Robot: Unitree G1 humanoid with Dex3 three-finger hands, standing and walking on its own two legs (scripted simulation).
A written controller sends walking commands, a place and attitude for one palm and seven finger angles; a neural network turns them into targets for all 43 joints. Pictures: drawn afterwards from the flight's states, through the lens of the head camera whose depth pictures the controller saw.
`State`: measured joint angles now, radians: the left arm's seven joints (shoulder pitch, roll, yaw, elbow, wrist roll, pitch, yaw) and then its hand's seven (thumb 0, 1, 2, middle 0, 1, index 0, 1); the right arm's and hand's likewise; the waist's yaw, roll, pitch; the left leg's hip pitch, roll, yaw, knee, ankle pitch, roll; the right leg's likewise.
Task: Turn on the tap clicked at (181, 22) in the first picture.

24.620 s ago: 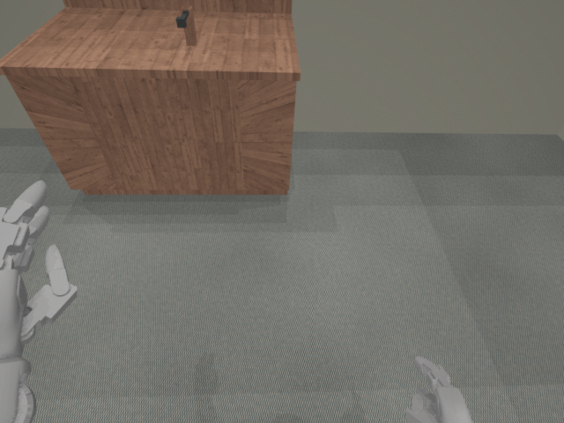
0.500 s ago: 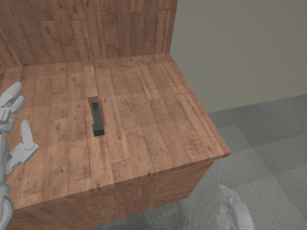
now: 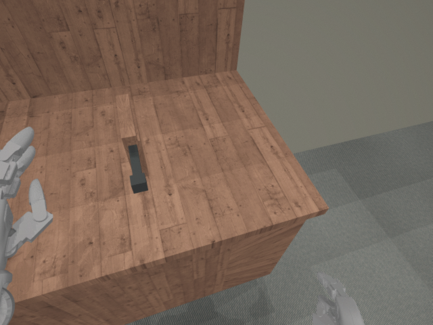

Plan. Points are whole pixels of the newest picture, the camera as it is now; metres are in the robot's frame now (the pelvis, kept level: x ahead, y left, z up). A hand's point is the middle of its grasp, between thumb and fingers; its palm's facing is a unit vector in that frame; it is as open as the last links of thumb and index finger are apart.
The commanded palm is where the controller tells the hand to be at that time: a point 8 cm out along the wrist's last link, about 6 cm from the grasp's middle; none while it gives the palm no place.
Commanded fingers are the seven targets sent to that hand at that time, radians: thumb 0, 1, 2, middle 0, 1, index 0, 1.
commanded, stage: look again from close up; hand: left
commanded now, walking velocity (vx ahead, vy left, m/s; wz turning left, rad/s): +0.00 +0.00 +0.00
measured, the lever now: (139, 183) +0.35 +0.19 +0.04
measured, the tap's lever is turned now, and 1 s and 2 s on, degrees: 0 0 0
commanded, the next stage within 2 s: shuffle to correct the standing spot in 0.28 s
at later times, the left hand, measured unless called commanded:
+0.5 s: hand (84, 218) +0.22 +0.20 +0.16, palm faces +0.36 -0.86 -0.37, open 7.5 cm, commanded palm +0.16 +0.24 +0.17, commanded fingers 0.00 0.90 0.90 -0.20 -0.30 -0.20 -0.30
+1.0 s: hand (136, 214) +0.23 +0.14 +0.16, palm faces +0.32 -0.87 -0.38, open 7.5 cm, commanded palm +0.17 +0.17 +0.17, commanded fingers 0.00 0.90 0.90 -0.20 -0.30 -0.20 -0.30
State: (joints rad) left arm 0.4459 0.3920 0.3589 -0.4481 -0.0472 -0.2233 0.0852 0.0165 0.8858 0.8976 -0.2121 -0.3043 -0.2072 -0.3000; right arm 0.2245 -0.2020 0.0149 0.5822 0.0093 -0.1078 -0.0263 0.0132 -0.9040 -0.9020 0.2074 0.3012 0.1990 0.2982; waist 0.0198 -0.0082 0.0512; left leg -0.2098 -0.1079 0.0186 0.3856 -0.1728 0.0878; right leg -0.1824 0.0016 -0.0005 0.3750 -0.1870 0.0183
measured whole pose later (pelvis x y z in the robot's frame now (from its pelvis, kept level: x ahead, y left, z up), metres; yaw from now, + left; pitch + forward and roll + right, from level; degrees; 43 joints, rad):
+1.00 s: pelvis +0.01 -0.10 +0.00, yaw -1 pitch +1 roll +0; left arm 0.46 0.39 0.35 -0.47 -0.10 -0.14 0.08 0.02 0.89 0.90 -0.21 -0.30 -0.21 -0.30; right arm 0.21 -0.21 0.00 0.56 0.02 -0.06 -0.04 0.01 -0.90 -0.90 0.21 0.30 0.20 0.30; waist 0.01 0.00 0.01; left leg -0.26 0.03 -0.02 0.48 -0.23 -0.02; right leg -0.20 0.14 -0.03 0.38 -0.20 -0.12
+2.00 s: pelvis -0.01 -0.18 -0.02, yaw -1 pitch -3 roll +3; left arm 0.45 0.40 0.35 -0.47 -0.06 -0.12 0.09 0.02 0.89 0.90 -0.21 -0.30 -0.21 -0.30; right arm 0.20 -0.23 -0.03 0.53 0.01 -0.05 -0.03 0.01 -0.91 -0.90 0.21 0.30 0.20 0.30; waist -0.02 0.03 0.08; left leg -0.26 0.09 -0.03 0.59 -0.30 -0.02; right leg -0.27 0.14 -0.03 0.61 -0.33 0.01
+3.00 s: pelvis -0.07 -0.26 -0.03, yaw +6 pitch -1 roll +3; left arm 0.42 0.45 0.48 -0.46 -0.04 -0.23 0.12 0.01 0.88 0.90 -0.21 -0.30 -0.21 -0.30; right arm 0.24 -0.14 -0.02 0.56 0.03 -0.08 0.00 0.01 -0.91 -0.90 0.20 0.30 0.20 0.30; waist -0.02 0.03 0.06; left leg -0.24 0.04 0.03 0.69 -0.42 -0.05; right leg -0.44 0.01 -0.05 0.82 -0.33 -0.03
